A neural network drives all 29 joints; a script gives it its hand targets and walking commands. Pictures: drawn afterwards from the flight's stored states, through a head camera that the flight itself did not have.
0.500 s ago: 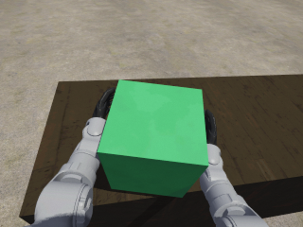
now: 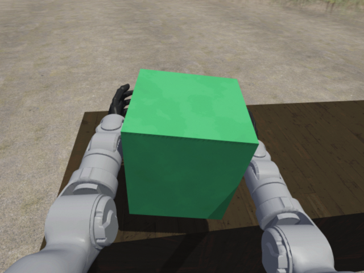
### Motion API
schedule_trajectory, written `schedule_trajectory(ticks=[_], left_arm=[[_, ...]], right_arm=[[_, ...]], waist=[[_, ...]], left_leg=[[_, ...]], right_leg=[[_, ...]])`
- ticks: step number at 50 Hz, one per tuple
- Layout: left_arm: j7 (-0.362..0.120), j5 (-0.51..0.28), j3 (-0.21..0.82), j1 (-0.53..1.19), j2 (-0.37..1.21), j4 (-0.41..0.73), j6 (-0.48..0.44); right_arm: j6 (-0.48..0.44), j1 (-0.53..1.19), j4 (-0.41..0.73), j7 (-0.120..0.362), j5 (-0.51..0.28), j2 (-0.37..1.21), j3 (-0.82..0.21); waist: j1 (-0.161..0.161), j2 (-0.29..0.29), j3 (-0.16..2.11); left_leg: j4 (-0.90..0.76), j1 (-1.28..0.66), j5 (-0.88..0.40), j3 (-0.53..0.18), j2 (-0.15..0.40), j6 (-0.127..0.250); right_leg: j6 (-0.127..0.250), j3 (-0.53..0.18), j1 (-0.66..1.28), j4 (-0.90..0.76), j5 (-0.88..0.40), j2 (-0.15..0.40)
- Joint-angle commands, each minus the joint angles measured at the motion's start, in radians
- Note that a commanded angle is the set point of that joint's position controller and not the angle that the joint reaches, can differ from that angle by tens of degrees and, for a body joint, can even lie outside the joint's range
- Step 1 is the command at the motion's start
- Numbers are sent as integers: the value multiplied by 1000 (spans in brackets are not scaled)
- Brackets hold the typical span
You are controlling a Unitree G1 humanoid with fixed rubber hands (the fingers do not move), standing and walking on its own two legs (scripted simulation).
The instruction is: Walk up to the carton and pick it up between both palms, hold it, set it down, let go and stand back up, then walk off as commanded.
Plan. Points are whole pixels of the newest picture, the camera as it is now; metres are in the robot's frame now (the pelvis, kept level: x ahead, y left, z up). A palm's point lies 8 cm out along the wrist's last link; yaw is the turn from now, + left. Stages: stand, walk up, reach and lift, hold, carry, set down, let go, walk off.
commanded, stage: reach and lift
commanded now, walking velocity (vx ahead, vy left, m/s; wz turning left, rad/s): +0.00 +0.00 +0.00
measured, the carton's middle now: (182, 147) +0.37 -0.02 +0.14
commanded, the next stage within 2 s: hold in 1.32 s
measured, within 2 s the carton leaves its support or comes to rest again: neither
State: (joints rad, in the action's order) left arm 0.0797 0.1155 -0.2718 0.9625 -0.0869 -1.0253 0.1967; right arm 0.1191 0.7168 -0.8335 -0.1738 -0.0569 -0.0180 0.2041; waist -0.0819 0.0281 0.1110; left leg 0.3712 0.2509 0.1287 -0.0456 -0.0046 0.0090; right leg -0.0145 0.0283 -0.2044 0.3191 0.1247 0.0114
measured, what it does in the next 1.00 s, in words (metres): stands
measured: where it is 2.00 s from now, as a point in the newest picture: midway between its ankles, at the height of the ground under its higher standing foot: outside the picture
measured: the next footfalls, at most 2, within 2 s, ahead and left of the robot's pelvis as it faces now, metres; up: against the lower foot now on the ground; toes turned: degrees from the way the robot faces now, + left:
none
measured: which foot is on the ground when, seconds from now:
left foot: down 0.00-1.00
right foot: down 0.00-1.00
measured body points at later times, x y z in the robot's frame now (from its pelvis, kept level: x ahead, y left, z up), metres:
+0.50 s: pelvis +0.02 +0.00 +0.00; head -0.03 +0.02 +0.45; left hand +0.40 +0.15 +0.18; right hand +0.39 -0.15 +0.17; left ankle +0.04 +0.12 -0.75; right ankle +0.03 -0.13 -0.75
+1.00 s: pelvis +0.00 +0.00 +0.00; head -0.04 +0.01 +0.45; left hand +0.42 +0.13 +0.21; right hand +0.40 -0.17 +0.17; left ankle +0.04 +0.12 -0.75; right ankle +0.03 -0.13 -0.75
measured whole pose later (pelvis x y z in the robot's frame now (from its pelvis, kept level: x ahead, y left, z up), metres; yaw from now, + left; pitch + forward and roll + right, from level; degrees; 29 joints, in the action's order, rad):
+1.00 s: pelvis +0.00 +0.00 +0.00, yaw +0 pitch -3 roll -1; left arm 0.05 0.28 -0.39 0.84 0.03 -0.50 0.57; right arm 0.32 0.76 -0.72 -0.14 -0.11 -0.07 0.09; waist -0.07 0.03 0.06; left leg 0.36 0.17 0.14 -0.05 0.00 0.00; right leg -0.01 0.03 -0.13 0.32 0.14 0.01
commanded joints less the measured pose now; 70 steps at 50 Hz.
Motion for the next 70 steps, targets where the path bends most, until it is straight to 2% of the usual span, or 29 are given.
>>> schedule_trajectory(ticks=[1, 3, 4, 6, 7, 9, 10, 11, 13, 15, 18, 23, 25, 26, 27, 28, 30, 33, 35, 37, 41, 42, 47, 48, 51, 58, 62, 66, 70], left_arm=[[-177, -43, 379, 560, 840, 390, 36], [-169, -56, 374, 572, 787, 442, 50], [-172, -61, 403, 503, 813, 451, 75], [-170, -35, 387, 398, 781, 542, 115], [-167, -48, 420, 343, 768, 599, 130], [-154, -55, 470, 281, 749, 741, 177], [-152, -59, 481, 265, 744, 824, 187], [-163, -44, 441, 312, 693, 783, 214], [-172, -81, 500, 355, 671, 948, 246], [-167, -28, 499, 237, 662, 1049, 301], [-162, -83, 555, 346, 663, 1223, 328], [-180, -121, 614, 416, 716, 1081, 382], [-189, -112, 590, 410, 737, 1004, 380], [-186, -94, 549, 500, 703, 932, 367], [-182, -78, 541, 518, 728, 919, 358], [-181, -72, 505, 516, 720, 867, 359], [-196, -17, 399, 551, 673, 734, 362], [-217, 64, 302, 491, 642, 546, 388], [-236, 105, 229, 464, 614, 433, 389], [-234, 114, 214, 507, 617, 419, 382], [-205, 19, 300, 564, 688, 458, 335], [-189, -6, 328, 618, 702, 522, 313], [-152, -44, 398, 651, 741, 553, 303], [-152, -37, 388, 598, 735, 546, 310], [-164, -28, 402, 478, 740, 592, 335], [-175, -75, 521, 289, 727, 926, 399], [-174, -146, 624, 263, 681, 1207, 447], [-187, -95, 581, 226, 592, 1299, 516], [-232, -24, 489, 276, 544, 1115, 563]], right_arm=[[-30, 968, 372, 134, -116, 568, -390], [-13, 1003, 449, 125, -161, 605, -452], [-9, 982, 502, 115, -163, 578, -446], [21, 903, 572, 95, -221, 601, -544], [19, 930, 734, 82, -250, 627, -613], [78, 770, 722, 67, -259, 590, -667], [84, 784, 798, 58, -284, 610, -707], [118, 780, 732, 55, -266, 580, -658], [166, 669, 752, 47, -264, 576, -650], [213, 543, 704, 54, -293, 538, -669], [254, 492, 687, 62, -298, 514, -631], [250, 726, 741, 76, -266, 483, -546], [235, 794, 773, 84, -252, 507, -535], [242, 865, 692, 90, -234, 529, -504], [241, 828, 600, 103, -213, 530, -477], [233, 883, 590, 110, -207, 559, -474], [233, 904, 461, 134, -145, 556, -390], [213, 913, 334, 162, -95, 523, -302], [193, 933, 309, 167, -76, 516, -274], [166, 1026, 336, 178, -86, 523, -283], [99, 1213, 508, 171, -117, 583, -344], [85, 1263, 533, 170, -137, 612, -376], [82, 1218, 539, 159, -141, 615, -379], [81, 1192, 546, 152, -144, 611, -386], [111, 1024, 502, 118, -170, 556, -403], [166, 892, 861, 34, -368, 579, -651], [257, 739, 1034, -4, -406, 559, -729], [356, 597, 965, -5, -386, 481, -692], [410, 629, 779, 23, -332, 424, -580]], waist=[[-9, -78, 498], [29, -28, 524], [-3, -33, 516], [36, -17, 561], [53, 11, 637], [4, -38, 512], [27, -19, 615], [13, -39, 523], [-50, -50, 523], [-31, -75, 469], [-86, -134, 505], [-95, -143, 424], [-72, -79, 423], [-45, -85, 366], [-67, -118, 316], [-21, -83, 288], [-10, -32, 152], [3, -39, 94], [11, 20, 94], [39, 2, 136], [49, 11, 369], [77, 10, 435], [39, -6, 451], [48, 1, 460], [-17, -30, 407], [-8, -36, 611], [-79, -73, 556], [-72, -109, 490], [-41, -81, 269]], left_leg=[[-40, -312, -163, 10, -34, -36], [-23, -309, -191, 5, -51, -18], [-14, -311, -217, -9, -47, -24], [21, -327, -381, 0, -65, -22], [46, -329, -444, 5, -83, -10], [47, -323, -527, 0, -76, -35], [69, -383, -629, -1, -71, -36], [50, -340, -519, 1, -74, -35], [50, -342, -498, -12, -75, -47], [41, -386, -561, 4, -61, -65], [49, -427, -583, -10, -43, -99], [7, -355, -376, 2, -31, -104], [-6, -334, -293, 5, -37, -75], [-32, -272, -151, 11, -43, -57], [-58, -268, -82, 15, -39, -65], [-75, -230, -37, 16, -34, -44], [-131, -159, 154, 33, -33, -10], [-175, -105, 282, 53, -27, 11], [-165, -103, 290, 61, -28, 40], [-173, -80, 300, 63, -27, 45], [-115, -169, 147, 57, -32, 33], [-97, -194, 107, 52, -29, 30], [-81, -235, 98, 49, -30, 13], [-73, -263, 43, 54, -30, 16], [-38, -314, -143, 40, -32, -14], [95, -431, -652, 16, -66, -59], [103, -392, -718, -8, -78, -77], [66, -393, -582, 4, -74, -91], [-42, -274, -198, 40, -66, -63]], right_leg=[[31, 9, 219, -47, -185, -71], [12, -1, 231, -46, -225, -65], [14, 0, 256, -45, -268, -65], [0, -11, 341, -24, -438, -67], [-12, -20, 397, -6, -568, -67], [-20, -17, 338, 20, -648, -73], [-25, -7, 355, 26, -702, -84], [-23, -18, 337, 6, -617, -74], [-21, -16, 341, 19, -627, -71], [-19, -4, 325, 15, -579, -82], [-4, 4, 282, 5, -482, -90], [8, 0, 248, -39, -297, -90], [6, 4, 253, -47, -258, -92], [5, -7, 207, -68, -127, -79], [15, 0, 173, -69, -64, -76], [17, -6, 153, -75, -7, -74], [14, 3, 106, -98, 173, -60], [18, 7, 116, -99, 289, -50], [10, -4, 100, -113, 340, -36], [5, 0, 136, -102, 327, -38], [-6, 10, 152, -92, 163, -52], [-5, 16, 139, -83, 126, -64], [-3, 26, 101, -87, 133, -74], [-3, 24, 127, -86, 77, -75], [-11, 20, 192, -72, -117, -89], [-46, 7, 433, 6, -663, -106], [-61, -6, 425, 55, -863, -98], [-49, -8, 391, 23, -656, -88], [-31, -12, 310, -43, -255, -69]])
